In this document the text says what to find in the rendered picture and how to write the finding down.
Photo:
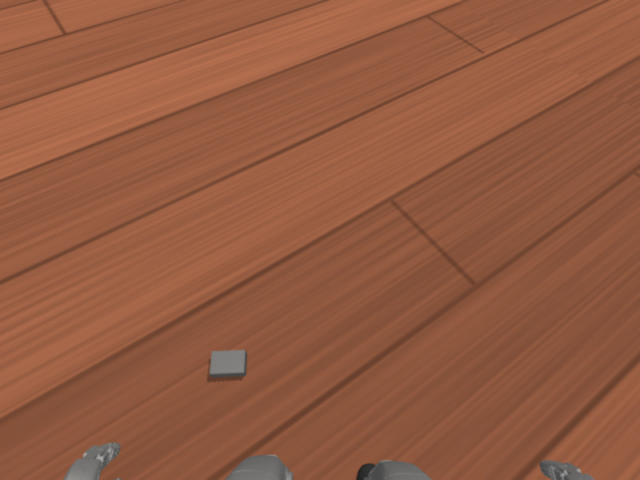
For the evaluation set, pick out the right robot foot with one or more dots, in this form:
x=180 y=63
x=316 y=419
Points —
x=364 y=470

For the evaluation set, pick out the small box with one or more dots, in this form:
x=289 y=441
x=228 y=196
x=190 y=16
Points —
x=229 y=363

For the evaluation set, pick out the left robot hand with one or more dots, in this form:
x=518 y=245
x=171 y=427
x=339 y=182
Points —
x=93 y=462

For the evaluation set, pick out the right robot hand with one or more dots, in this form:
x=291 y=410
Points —
x=560 y=471

